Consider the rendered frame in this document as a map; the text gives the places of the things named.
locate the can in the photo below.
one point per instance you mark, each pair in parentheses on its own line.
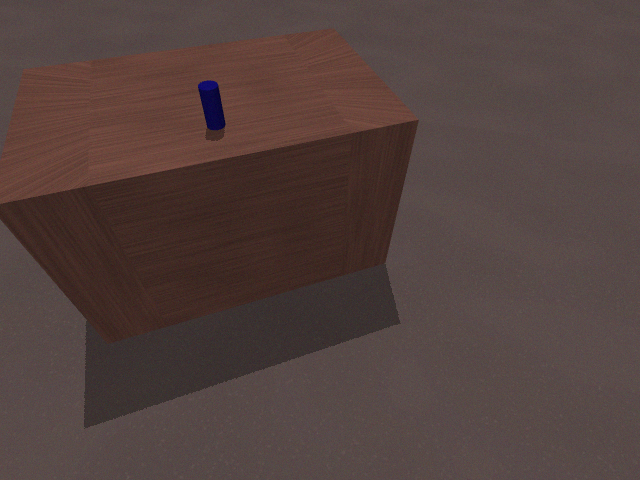
(212,106)

